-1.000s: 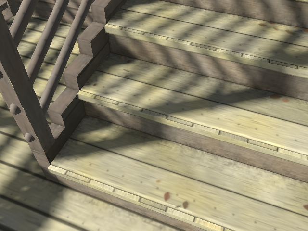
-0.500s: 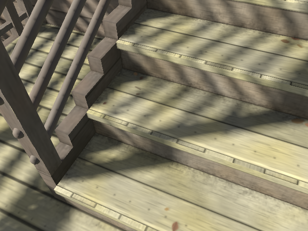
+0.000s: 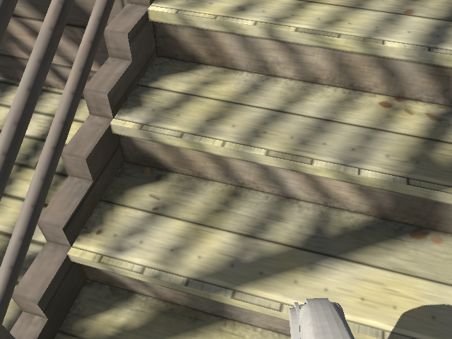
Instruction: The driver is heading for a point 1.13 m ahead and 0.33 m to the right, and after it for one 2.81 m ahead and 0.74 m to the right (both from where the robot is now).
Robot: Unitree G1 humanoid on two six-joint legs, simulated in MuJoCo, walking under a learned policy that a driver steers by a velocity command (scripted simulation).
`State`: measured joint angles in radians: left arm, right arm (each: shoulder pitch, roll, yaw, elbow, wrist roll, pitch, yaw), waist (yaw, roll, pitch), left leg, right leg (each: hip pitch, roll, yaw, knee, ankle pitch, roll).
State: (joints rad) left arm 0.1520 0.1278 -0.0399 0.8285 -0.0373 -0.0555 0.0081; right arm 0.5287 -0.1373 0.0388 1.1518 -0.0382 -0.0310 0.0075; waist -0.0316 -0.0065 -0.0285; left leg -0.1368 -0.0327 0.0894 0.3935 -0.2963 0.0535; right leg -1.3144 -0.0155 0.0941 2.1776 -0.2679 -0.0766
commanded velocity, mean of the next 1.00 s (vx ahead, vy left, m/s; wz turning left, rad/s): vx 0.50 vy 0.00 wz -0.50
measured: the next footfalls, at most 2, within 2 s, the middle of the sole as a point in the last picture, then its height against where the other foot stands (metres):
right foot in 0.16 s outside the picture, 0.17 m higher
left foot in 0.68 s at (239, 249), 0.17 m higher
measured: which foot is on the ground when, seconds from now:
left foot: down 0.00-0.20, up 0.22-0.66, down 0.68-1.00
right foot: up 0.00-0.14, down 0.16-0.70, up 0.72-1.00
